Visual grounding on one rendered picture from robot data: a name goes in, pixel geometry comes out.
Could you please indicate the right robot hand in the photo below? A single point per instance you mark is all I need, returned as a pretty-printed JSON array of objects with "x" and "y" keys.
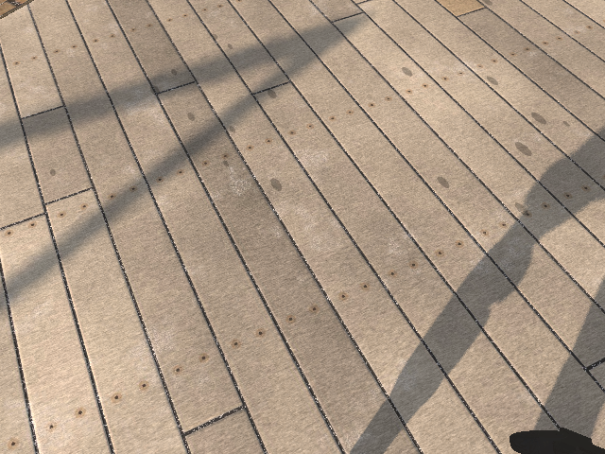
[{"x": 564, "y": 441}]

